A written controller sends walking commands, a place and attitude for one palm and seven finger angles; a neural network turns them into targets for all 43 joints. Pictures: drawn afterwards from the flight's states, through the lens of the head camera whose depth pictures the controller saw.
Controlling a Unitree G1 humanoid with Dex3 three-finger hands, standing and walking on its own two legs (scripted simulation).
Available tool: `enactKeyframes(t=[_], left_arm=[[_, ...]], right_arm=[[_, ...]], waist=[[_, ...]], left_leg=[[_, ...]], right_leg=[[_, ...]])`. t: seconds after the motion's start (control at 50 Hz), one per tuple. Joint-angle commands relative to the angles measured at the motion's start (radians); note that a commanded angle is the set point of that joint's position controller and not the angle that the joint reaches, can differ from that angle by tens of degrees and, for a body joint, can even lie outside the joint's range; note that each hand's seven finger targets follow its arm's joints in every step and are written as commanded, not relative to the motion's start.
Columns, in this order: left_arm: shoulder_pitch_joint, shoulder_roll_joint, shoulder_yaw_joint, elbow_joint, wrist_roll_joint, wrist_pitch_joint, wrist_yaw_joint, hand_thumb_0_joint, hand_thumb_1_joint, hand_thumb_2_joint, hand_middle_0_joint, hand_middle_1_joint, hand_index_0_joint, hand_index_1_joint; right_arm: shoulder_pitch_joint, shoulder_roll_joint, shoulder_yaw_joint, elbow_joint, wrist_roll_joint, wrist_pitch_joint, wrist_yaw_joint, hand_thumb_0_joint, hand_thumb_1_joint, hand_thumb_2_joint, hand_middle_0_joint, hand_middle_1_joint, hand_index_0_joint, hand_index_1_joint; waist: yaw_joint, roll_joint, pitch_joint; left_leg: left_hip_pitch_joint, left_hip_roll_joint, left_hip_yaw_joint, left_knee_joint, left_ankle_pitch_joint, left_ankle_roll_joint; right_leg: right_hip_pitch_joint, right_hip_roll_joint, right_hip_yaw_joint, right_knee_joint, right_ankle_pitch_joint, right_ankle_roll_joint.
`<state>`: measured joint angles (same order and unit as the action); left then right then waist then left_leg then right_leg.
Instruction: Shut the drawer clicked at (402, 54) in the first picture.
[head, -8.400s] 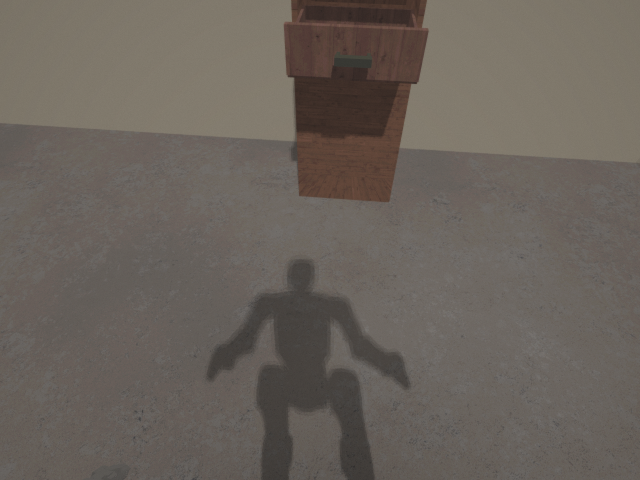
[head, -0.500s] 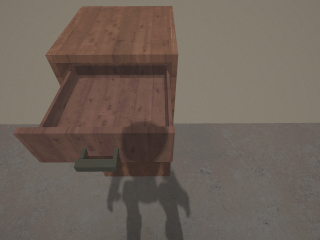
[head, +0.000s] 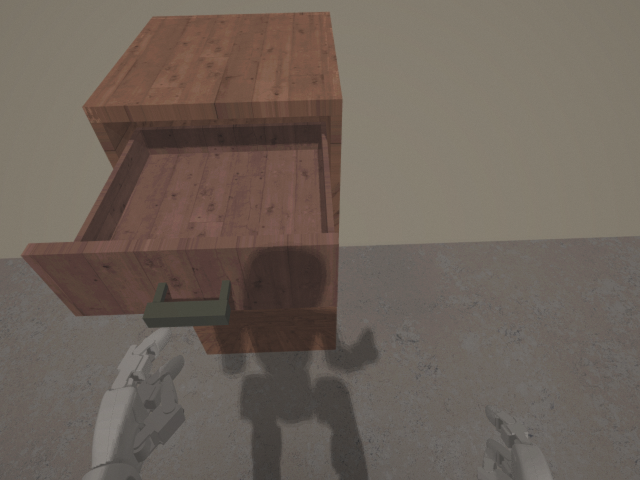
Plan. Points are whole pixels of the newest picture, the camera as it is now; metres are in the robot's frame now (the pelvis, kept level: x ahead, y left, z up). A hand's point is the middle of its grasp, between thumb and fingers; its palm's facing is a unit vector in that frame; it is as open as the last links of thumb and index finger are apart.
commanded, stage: raise the hand and make a fist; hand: left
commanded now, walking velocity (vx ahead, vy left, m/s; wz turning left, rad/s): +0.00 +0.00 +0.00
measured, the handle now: (191, 300) +0.33 +0.18 +0.05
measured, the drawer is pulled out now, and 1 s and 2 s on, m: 0.30 0.30 0.30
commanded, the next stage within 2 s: bring the fist close to the handle in 1.64 s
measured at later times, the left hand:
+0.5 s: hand (193, 428) +0.18 +0.14 +0.05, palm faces +0.04 -1.00 -0.03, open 4.2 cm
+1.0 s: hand (157, 431) +0.16 +0.15 +0.12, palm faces +0.06 -1.00 -0.04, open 3.1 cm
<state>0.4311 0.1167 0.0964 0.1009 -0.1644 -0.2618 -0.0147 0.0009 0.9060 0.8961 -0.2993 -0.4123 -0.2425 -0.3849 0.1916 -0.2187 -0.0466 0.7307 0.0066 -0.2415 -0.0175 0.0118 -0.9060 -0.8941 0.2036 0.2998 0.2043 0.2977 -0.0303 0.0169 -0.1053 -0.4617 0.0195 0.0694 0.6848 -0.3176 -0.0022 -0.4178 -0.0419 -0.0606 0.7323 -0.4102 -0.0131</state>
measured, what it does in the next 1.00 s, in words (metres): stands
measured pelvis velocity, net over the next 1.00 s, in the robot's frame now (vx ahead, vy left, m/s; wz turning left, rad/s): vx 0.00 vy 0.01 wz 0.04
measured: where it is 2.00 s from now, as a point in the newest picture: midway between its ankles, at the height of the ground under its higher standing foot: outside the picture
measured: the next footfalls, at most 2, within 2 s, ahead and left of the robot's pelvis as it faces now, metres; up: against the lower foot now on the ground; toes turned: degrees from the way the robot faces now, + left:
none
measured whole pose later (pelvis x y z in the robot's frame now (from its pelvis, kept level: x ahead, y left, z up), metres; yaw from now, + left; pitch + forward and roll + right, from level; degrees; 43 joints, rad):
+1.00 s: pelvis +0.00 +0.01 -0.01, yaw +2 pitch +4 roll -1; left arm 0.68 0.16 0.00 -0.52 -0.19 -0.16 -0.13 0.01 0.90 0.90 -1.28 -1.48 -1.29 -1.48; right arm 0.19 -0.19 0.04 0.49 0.05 -0.25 -0.02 0.01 -0.90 -0.89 0.20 0.30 0.20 0.30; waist 0.05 0.05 -0.11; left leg -0.49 0.02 0.02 0.83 -0.40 0.01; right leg -0.40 -0.03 -0.09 0.81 -0.47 -0.01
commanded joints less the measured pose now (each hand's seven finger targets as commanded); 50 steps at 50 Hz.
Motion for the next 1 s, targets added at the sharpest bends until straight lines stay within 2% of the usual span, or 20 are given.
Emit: enactKeyframes(t=[0.0, 0.04, 0.08, 0.1, 0.14, 0.2, 0.24, 0.3, 0.32, 0.36, 0.38, 0.42, 0.48, 0.54, 0.58, 0.6, 0.7, 0.78, 0.84, 0.98], left_arm=[[0.302, 0.061, 0.033, -0.128, -0.046, -0.319, -0.212, 0.000, 0.900, 0.900, -0.480, -0.603, -0.480, -0.603], [0.135, 0.178, 0.106, -0.360, -0.044, -0.437, -0.219, 0.000, 0.900, 0.900, -0.520, -0.647, -0.520, -0.647], [0.030, 0.234, 0.146, -0.494, -0.041, -0.478, -0.159, 0.000, 0.900, 0.900, -0.560, -0.690, -0.560, -0.690], [-0.022, 0.169, 0.080, -0.529, -0.049, -0.477, -0.141, 0.000, 0.900, 0.900, -0.580, -0.712, -0.580, -0.712], [-0.105, 0.129, 0.039, -0.502, -0.065, -0.463, -0.127, 0.000, 0.900, 0.900, -0.620, -0.755, -0.620, -0.755], [-0.130, 0.120, -0.054, -0.464, -0.074, -0.377, -0.175, 0.000, 0.900, 0.900, -0.680, -0.820, -0.680, -0.820], [-0.126, 0.150, -0.076, -0.412, -0.078, -0.279, -0.232, 0.000, 0.900, 0.900, -0.720, -0.863, -0.720, -0.863], [-0.075, 0.224, -0.007, -0.351, -0.080, -0.113, -0.272, 0.000, 0.900, 0.900, -0.780, -0.928, -0.780, -0.928], [-0.058, 0.255, 0.048, -0.347, -0.088, -0.067, -0.264, 0.000, 0.900, 0.900, -0.800, -0.950, -0.800, -0.950], [0.010, 0.234, 0.108, -0.390, -0.114, -0.004, -0.220, 0.000, 0.900, 0.900, -0.840, -0.993, -0.840, -0.993], [0.060, 0.246, 0.166, -0.384, -0.127, 0.014, -0.185, 0.000, 0.900, 0.900, -0.860, -1.015, -0.860, -1.015], [0.120, 0.200, 0.184, -0.454, -0.145, 0.007, -0.125, 0.000, 0.900, 0.900, -0.900, -1.058, -0.900, -1.058], [0.186, 0.208, 0.192, -0.516, -0.111, -0.054, -0.078, 0.000, 0.900, 0.900, -0.960, -1.123, -0.960, -1.123], [0.214, 0.163, 0.090, -0.575, -0.074, -0.116, -0.113, 0.000, 0.900, 0.900, -1.020, -1.188, -1.020, -1.188], [0.216, 0.133, 0.026, -0.580, -0.077, -0.140, -0.159, 0.000, 0.900, 0.900, -1.060, -1.232, -1.060, -1.232], [0.211, 0.135, 0.018, -0.594, -0.088, -0.147, -0.183, 0.000, 0.900, 0.900, -1.080, -1.253, -1.080, -1.253], [0.200, 0.148, 0.019, -0.690, -0.101, -0.149, -0.199, 0.000, 0.900, 0.900, -1.180, -1.362, -1.180, -1.362], [0.255, 0.152, 0.038, -0.744, -0.067, -0.108, -0.134, 0.000, 0.900, 0.900, -1.260, -1.448, -1.260, -1.448], [0.287, 0.094, -0.035, -0.794, -0.059, -0.046, -0.120, 0.000, 0.900, 0.900, -1.320, -1.513, -1.320, -1.513], [0.256, 0.121, -0.067, -0.886, -0.022, 0.100, -0.114, 0.000, 0.900, 0.900, -1.400, -1.600, -1.400, -1.600]], right_arm=[[-0.107, -0.128, -0.056, -0.240, -0.001, -0.043, 0.036, 0.000, -0.900, -0.900, 0.200, 0.300, 0.200, 0.300], [-0.102, -0.109, -0.055, -0.287, -0.011, -0.052, 0.034, 0.000, -0.900, -0.900, 0.200, 0.300, 0.200, 0.300], [-0.074, -0.105, -0.048, -0.291, -0.015, -0.046, 0.020, 0.000, -0.900, -0.900, 0.200, 0.300, 0.200, 0.300], [-0.087, -0.095, -0.034, -0.311, -0.011, -0.043, 0.012, 0.000, -0.900, -0.900, 0.200, 0.300, 0.200, 0.300], [-0.076, -0.099, -0.021, -0.317, 0.007, -0.051, -0.006, 0.000, -0.900, -0.900, 0.200, 0.300, 0.200, 0.300], [-0.052, -0.126, -0.007, -0.324, 0.026, -0.060, -0.030, 0.000, -0.900, -0.900, 0.200, 0.300, 0.200, 0.300], [-0.042, -0.142, 0.002, -0.333, 0.038, -0.058, -0.051, 0.000, -0.900, -0.900, 0.200, 0.300, 0.200, 0.300], [-0.051, -0.140, 0.014, -0.354, 0.049, -0.043, -0.069, 0.000, -0.900, -0.900, 0.200, 0.300, 0.200, 0.300], [-0.062, -0.133, 0.015, -0.361, 0.050, -0.035, -0.074, 0.000, -0.900, -0.900, 0.200, 0.300, 0.200, 0.300], [-0.083, -0.107, 0.019, -0.376, 0.048, -0.023, -0.076, 0.000, -0.900, -0.900, 0.200, 0.300, 0.200, 0.300], [-0.101, -0.098, 0.016, -0.367, 0.046, -0.016, -0.074, 0.000, -0.900, -0.900, 0.200, 0.300, 0.200, 0.300], [-0.092, -0.078, 0.015, -0.363, 0.043, -0.009, -0.065, 0.000, -0.900, -0.900, 0.200, 0.300, 0.200, 0.300], [-0.083, -0.074, 0.002, -0.344, 0.035, -0.018, -0.050, 0.000, -0.900, -0.900, 0.200, 0.300, 0.200, 0.300], [-0.047, -0.087, -0.003, -0.339, 0.027, -0.044, -0.033, 0.000, -0.900, -0.900, 0.200, 0.300, 0.200, 0.300], [-0.049, -0.101, -0.003, -0.331, 0.032, -0.065, -0.031, 0.000, -0.900, -0.900, 0.200, 0.300, 0.200, 0.300], [-0.030, -0.108, -0.007, -0.329, 0.035, -0.077, -0.032, 0.000, -0.900, -0.900, 0.200, 0.300, 0.200, 0.300], [-0.016, -0.117, -0.008, -0.322, 0.040, -0.122, -0.043, 0.000, -0.900, -0.900, 0.200, 0.300, 0.200, 0.300], [-0.039, -0.105, -0.004, -0.338, 0.038, -0.110, -0.031, 0.000, -0.900, -0.900, 0.200, 0.300, 0.200, 0.300], [-0.045, -0.097, 0.008, -0.371, 0.039, -0.091, -0.017, 0.000, -0.900, -0.900, 0.200, 0.300, 0.200, 0.300], [-0.077, -0.099, 0.040, -0.405, 0.043, -0.047, -0.017, 0.000, -0.900, -0.900, 0.200, 0.300, 0.200, 0.300]], waist=[[0.107, -0.105, -0.062], [0.103, 0.094, -0.222], [0.073, 0.162, -0.230], [0.038, 0.165, -0.189], [-0.016, 0.111, -0.094], [-0.059, 0.013, -0.043], [-0.055, -0.034, -0.042], [-0.006, -0.051, -0.059], [0.018, -0.063, -0.066], [0.063, -0.052, -0.084], [0.086, -0.089, -0.096], [0.100, -0.111, -0.094], [0.102, -0.092, -0.077], [0.060, -0.031, -0.084], [0.029, -0.055, -0.041], [0.022, -0.056, -0.062], [0.033, -0.031, -0.115], [0.063, -0.007, -0.124], [0.063, 0.010, -0.102], [0.060, 0.008, -0.006]], left_leg=[[-0.123, -0.026, -0.025, 0.105, 0.174, -0.010], [-0.095, -0.022, -0.019, 0.170, 0.152, 0.003], [-0.095, -0.014, -0.033, 0.204, 0.080, 0.014], [-0.104, -0.015, -0.046, 0.209, 0.008, 0.021], [-0.161, -0.015, -0.062, 0.243, -0.120, 0.026], [-0.189, -0.013, -0.068, 0.265, -0.192, 0.034], [-0.204, -0.013, -0.071, 0.245, -0.187, 0.038], [-0.210, -0.017, -0.073, 0.218, -0.155, 0.042], [-0.203, -0.017, -0.076, 0.198, -0.140, 0.040], [-0.162, -0.017, -0.082, 0.149, -0.091, 0.033], [-0.157, -0.018, -0.085, 0.144, -0.061, 0.028], [-0.131, -0.017, -0.083, 0.119, 0.010, 0.023], [-0.102, -0.016, -0.071, 0.105, 0.093, 0.023], [-0.059, -0.020, -0.060, 0.107, 0.128, 0.031], [-0.053, -0.018, -0.068, 0.119, 0.120, 0.036], [-0.037, -0.020, -0.070, 0.119, 0.117, 0.037], [0.038, -0.021, -0.079, 0.087, 0.127, 0.043], [0.079, -0.012, -0.083, 0.051, 0.185, 0.043], [0.092, -0.008, -0.085, 0.033, 0.215, 0.040], [0.096, 0.004, -0.098, -0.013, 0.145, 0.040]], right_leg=[[-0.116, 0.037, -0.024, 0.082, 0.298, -0.012], [-0.157, 0.037, 0.015, 0.134, 0.205, -0.020], [-0.231, 0.045, 0.034, 0.133, 0.081, -0.021], [-0.274, 0.042, 0.042, 0.111, -0.010, -0.020], [-0.341, 0.030, 0.089, 0.042, -0.183, -0.014], [-0.350, 0.018, 0.153, -0.056, -0.334, -0.002], [-0.295, 0.013, 0.179, -0.095, -0.356, 0.008], [-0.202, -0.008, 0.209, -0.135, -0.358, 0.021], [-0.164, -0.015, 0.212, -0.140, -0.339, 0.024], [-0.102, -0.013, 0.171, -0.127, -0.244, 0.022], [-0.057, -0.013, 0.166, -0.122, -0.184, 0.027], [-0.015, -0.011, 0.128, -0.095, -0.006, 0.033], [0.008, -0.005, 0.100, -0.054, 0.209, 0.040], [-0.027, -0.003, 0.082, -0.035, 0.303, 0.048], [-0.057, -0.002, 0.087, -0.055, 0.294, 0.056], [-0.059, -0.001, 0.089, -0.062, 0.292, 0.056], [-0.057, 0.025, 0.040, -0.060, 0.209, 0.022], [-0.029, 0.039, -0.019, -0.024, 0.261, 0.008], [-0.021, 0.041, -0.041, -0.016, 0.291, 0.009], [-0.016, 0.047, -0.045, -0.061, 0.222, 0.006]])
